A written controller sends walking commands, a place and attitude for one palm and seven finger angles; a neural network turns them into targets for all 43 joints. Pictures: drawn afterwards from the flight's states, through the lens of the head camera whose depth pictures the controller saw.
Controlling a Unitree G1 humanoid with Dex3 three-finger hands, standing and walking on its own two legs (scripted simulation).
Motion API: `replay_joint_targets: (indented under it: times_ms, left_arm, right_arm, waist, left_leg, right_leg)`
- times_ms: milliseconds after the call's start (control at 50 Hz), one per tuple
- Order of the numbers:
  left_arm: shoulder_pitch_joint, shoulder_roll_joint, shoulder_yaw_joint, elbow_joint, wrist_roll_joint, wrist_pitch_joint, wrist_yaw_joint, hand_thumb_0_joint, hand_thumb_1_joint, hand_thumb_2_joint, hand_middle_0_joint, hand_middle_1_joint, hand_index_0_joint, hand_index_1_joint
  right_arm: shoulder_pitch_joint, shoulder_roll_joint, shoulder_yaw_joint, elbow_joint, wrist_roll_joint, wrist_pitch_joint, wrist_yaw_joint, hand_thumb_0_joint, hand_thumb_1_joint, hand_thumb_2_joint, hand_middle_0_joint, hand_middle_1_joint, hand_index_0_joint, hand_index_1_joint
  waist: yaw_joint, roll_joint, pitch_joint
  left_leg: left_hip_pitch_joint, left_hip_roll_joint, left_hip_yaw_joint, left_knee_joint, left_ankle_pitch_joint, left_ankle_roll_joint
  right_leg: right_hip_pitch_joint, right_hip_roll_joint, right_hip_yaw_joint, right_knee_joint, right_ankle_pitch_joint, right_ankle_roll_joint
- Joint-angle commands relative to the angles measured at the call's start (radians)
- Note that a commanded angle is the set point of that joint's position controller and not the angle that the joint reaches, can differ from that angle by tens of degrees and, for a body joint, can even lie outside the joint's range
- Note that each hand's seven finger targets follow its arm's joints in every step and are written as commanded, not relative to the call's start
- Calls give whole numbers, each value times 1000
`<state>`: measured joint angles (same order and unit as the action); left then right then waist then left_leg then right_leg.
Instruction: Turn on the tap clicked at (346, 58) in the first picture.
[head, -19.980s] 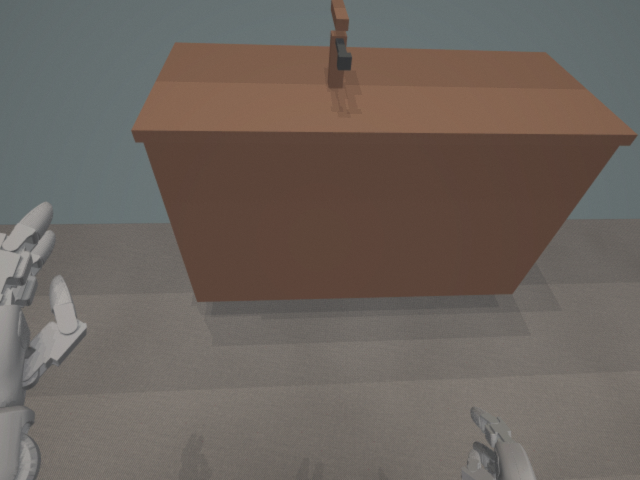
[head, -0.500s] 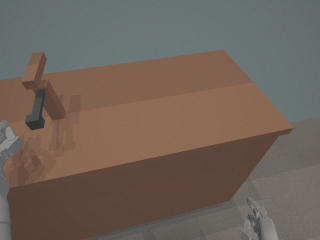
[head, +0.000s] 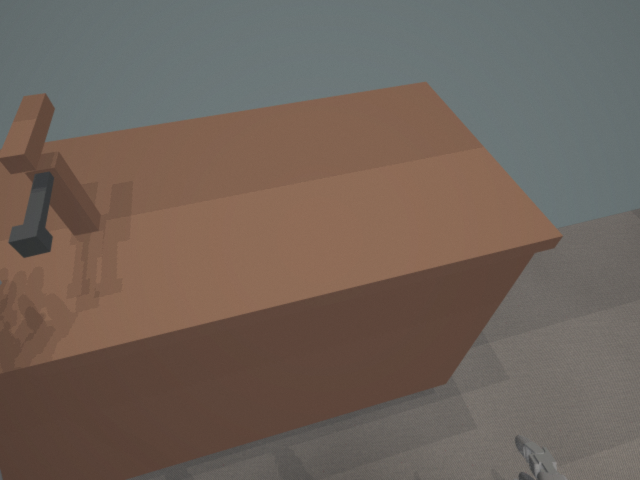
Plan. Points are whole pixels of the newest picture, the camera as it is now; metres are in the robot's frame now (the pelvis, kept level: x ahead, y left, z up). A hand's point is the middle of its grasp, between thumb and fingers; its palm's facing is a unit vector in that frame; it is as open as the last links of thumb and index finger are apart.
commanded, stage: reach beside the lever's end, fingers flat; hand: left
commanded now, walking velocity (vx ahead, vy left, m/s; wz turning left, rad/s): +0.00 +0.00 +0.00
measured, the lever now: (31, 239) +0.32 +0.37 +0.14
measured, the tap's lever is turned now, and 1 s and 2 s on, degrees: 3 3 19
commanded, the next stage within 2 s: push the lever round in 0.52 s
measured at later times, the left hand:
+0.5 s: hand out of the picture +0.28 +0.40 +0.12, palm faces +0.60 -0.79 -0.11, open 7.8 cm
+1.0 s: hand (5, 278) +0.28 +0.38 +0.12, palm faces +0.60 -0.79 -0.09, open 7.8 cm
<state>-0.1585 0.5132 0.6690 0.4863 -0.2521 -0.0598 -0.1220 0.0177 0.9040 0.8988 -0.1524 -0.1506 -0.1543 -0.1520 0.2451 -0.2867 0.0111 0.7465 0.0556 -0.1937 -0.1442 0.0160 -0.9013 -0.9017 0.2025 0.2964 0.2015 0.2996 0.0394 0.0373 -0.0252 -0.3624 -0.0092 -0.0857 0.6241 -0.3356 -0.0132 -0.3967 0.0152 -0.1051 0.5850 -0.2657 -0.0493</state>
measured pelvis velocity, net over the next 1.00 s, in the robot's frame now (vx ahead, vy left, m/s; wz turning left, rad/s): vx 0.02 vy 0.02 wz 0.00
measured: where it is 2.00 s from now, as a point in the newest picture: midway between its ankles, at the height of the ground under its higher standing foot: outside the picture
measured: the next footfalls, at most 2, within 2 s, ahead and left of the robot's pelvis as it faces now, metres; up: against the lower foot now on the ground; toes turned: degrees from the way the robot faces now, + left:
none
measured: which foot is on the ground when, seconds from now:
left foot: down 0.00-1.00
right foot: down 0.00-1.00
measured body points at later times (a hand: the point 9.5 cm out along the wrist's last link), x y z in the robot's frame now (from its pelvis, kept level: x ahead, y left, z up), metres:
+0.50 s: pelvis +0.01 +0.02 +0.00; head +0.04 +0.01 +0.45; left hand +0.25 +0.44 +0.13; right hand +0.15 -0.24 -0.10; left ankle -0.01 +0.13 -0.73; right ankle +0.02 -0.09 -0.73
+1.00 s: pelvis +0.02 +0.02 +0.00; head +0.03 +0.01 +0.45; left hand +0.24 +0.42 +0.13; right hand +0.19 -0.22 -0.09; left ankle -0.01 +0.13 -0.73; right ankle +0.02 -0.09 -0.73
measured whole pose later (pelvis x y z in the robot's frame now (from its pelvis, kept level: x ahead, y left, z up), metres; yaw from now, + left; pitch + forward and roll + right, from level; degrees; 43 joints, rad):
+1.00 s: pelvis +0.02 +0.02 +0.00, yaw +0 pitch +3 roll -1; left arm -0.03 0.37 0.57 0.20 -0.24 0.02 -0.01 0.02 0.90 0.90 -0.15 -0.15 -0.16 -0.15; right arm 0.22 -0.26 0.01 0.71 0.04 -0.19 -0.13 0.02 -0.90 -0.90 0.20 0.30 0.20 0.30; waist 0.07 0.04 -0.04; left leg -0.30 -0.03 -0.07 0.59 -0.35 0.01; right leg -0.34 -0.01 -0.09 0.56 -0.28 -0.02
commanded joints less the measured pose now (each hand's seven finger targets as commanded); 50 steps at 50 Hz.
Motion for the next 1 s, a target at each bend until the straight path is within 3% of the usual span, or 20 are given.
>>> replay_joint_targets:
  times_ms: [0, 100, 220, 240, 260, 320, 360, 400, 420, 480, 520, 580, 640, 720, 760, 800, 880, 900, 940, 980]
  left_arm:
    - [-237, 440, 111, -137, -3, -42, -29, 0, 900, 900, -150, -150, -150, -150]
    - [-171, 475, 160, -177, 13, -62, 9, 0, 900, 900, -150, -150, -150, -150]
    - [-76, 392, 140, -197, -7, -85, 11, 0, 900, 900, -150, -150, -150, -150]
    - [-81, 360, 118, -197, -19, -79, 2, 0, 900, 900, -150, -150, -150, -150]
    - [-75, 369, 124, -187, -22, -70, -5, 0, 900, 900, -150, -150, -150, -150]
    - [-147, 362, 95, -226, -15, -61, -12, 0, 900, 900, -150, -150, -150, -150]
    - [-203, 351, 68, -281, -7, -71, -3, 0, 900, 900, -150, -150, -150, -150]
    - [-231, 325, 37, -363, 3, -96, 12, 0, 900, 900, -150, -150, -150, -150]
    - [-198, 333, 51, -364, 6, -99, 20, 0, 900, 900, -150, -150, -150, -150]
    - [-218, 296, 26, -355, 2, -100, 34, 0, 900, 900, -150, -150, -150, -150]
    - [-188, 291, 35, -350, 1, -81, 37, 0, 900, 900, -150, -150, -150, -150]
    - [-130, 278, 35, -322, 1, -25, 41, 0, 900, 900, -150, -150, -150, -150]
    - [-58, 261, 38, -374, 2, 12, 55, 0, 900, 900, -150, -150, -150, -150]
    - [-22, 232, 41, -437, 1, 24, 88, 0, 900, 900, -150, -150, -150, -150]
    - [-9, 225, 46, -456, -5, 16, 97, 0, 900, 900, -150, -150, -150, -150]
    - [-50, 217, 33, -496, 3, 4, 105, 0, 900, 900, -150, -150, -150, -150]
    - [-86, 169, -28, -540, 10, -3, 103, 0, 900, 900, -150, -150, -150, -150]
    - [-135, 149, -58, -553, 13, -4, 104, 0, 900, 900, -150, -150, -150, -150]
    - [-164, 158, -61, -532, 14, -5, 103, 0, 900, 900, -150, -150, -150, -150]
    - [-163, 165, -56, -502, 10, 0, 106, 0, 900, 900, -150, -150, -150, -150]
  right_arm:
    - [-40, -132, -45, -144, 9, -47, -11, 0, -900, -900, 200, 300, 200, 300]
    - [-25, -126, -48, -176, -2, -37, 11, 0, -900, -900, 200, 300, 200, 300]
    - [-21, -125, -55, -187, 1, -32, 21, 0, -900, -900, 200, 300, 200, 300]
    - [-22, -127, -55, -190, 3, -34, 19, 0, -900, -900, 200, 300, 200, 300]
    - [-23, -131, -56, -187, 5, -35, 16, 0, -900, -900, 200, 300, 200, 300]
    - [-25, -131, -53, -178, 7, -41, 6, 0, -900, -900, 200, 300, 200, 300]
    - [-26, -131, -53, -179, 1, -52, 1, 0, -900, -900, 200, 300, 200, 300]
    - [-37, -123, -49, -177, -4, -63, -3, 0, -900, -900, 200, 300, 200, 300]
    - [-29, -121, -52, -173, -9, -65, -5, 0, -900, -900, 200, 300, 200, 300]
    - [-44, -118, -44, -166, -8, -71, -8, 0, -900, -900, 200, 300, 200, 300]
    - [-51, -113, -43, -168, -7, -70, -10, 0, -900, -900, 200, 300, 200, 300]
    - [-64, -113, -42, -179, -2, -65, -8, 0, -900, -900, 200, 300, 200, 300]
    - [-68, -110, -43, -200, -5, -60, 4, 0, -900, -900, 200, 300, 200, 300]
    - [-66, -105, -48, -205, -8, -50, 17, 0, -900, -900, 200, 300, 200, 300]
    - [-63, -106, -53, -203, -10, -45, 21, 0, -900, -900, 200, 300, 200, 300]
    - [-74, -101, -50, -196, -9, -42, 20, 0, -900, -900, 200, 300, 200, 300]
    - [-83, -100, -49, -191, -12, -45, 14, 0, -900, -900, 200, 300, 200, 300]
    - [-97, -99, -42, -187, -9, -46, 9, 0, -900, -900, 200, 300, 200, 300]
    - [-96, -102, -44, -178, -10, -47, 0, 0, -900, -900, 200, 300, 200, 300]
    - [-105, -106, -43, -174, -9, -49, -8, 0, -900, -900, 200, 300, 200, 300]
  waist:
    - [-6, 73, -232]
    - [20, 80, -265]
    - [14, 61, -227]
    - [4, 36, -205]
    - [8, 31, -201]
    - [-8, 85, -181]
    - [-18, 71, -203]
    - [-18, 126, -225]
    - [-9, 126, -248]
    - [-17, 75, -220]
    - [1, 107, -231]
    - [12, 78, -220]
    - [36, 75, -247]
    - [35, 51, -239]
    - [32, 36, -245]
    - [23, 81, -235]
    - [9, 108, -238]
    - [-5, 106, -221]
    - [-9, 102, -204]
    - [-8, 50, -200]
  left_leg:
    - [-48, -26, 39, -79, 154, 51]
    - [-47, -23, 37, -69, 235, 51]
    - [-32, -17, 39, -83, 243, 49]
    - [-32, -18, 38, -86, 232, 49]
    - [-40, -18, 36, -90, 217, 49]
    - [-7, -17, 29, -99, 215, 47]
    - [21, -16, 17, -105, 209, 46]
    - [71, -13, 16, -105, 243, 41]
    - [81, -13, 14, -106, 259, 38]
    - [74, -12, 2, -115, 250, 30]
    - [82, -12, 6, -119, 276, 23]
    - [70, -11, 5, -126, 306, 15]
    - [90, -6, 6, -121, 432, 4]
    - [107, 5, 9, -106, 515, -3]
    - [110, 4, 13, -101, 511, -4]
    - [117, 3, 16, -98, 503, -7]
    - [136, 0, 11, -101, 471, -11]
    - [135, 0, 10, -100, 433, -7]
    - [126, -4, 4, -113, 365, -7]
    - [106, -8, 3, -121, 301, 2]
  right_leg:
    - [208, -38, 105, -98, 121, 37]
    - [239, -31, 95, -67, 210, 37]
    - [204, -19, 78, -69, 212, 34]
    - [189, -18, 77, -76, 203, 36]
    - [187, -18, 76, -80, 183, 35]
    - [153, -20, 73, -89, 163, 29]
    - [141, -17, 67, -87, 140, 27]
    - [142, -17, 68, -84, 162, 21]
    - [151, -15, 65, -79, 167, 19]
    - [140, -13, 55, -74, 160, 20]
    - [159, -18, 55, -73, 179, 17]
    - [174, -19, 44, -72, 198, 17]
    - [210, -20, 38, -65, 277, 18]
    - [205, -15, 35, -62, 324, 22]
    - [202, -12, 36, -60, 327, 22]
    - [192, -15, 42, -58, 319, 20]
    - [173, -15, 44, -56, 281, 16]
    - [154, -15, 46, -59, 265, 17]
    - [145, -14, 46, -67, 214, 12]
    - [150, -15, 45, -73, 184, 14]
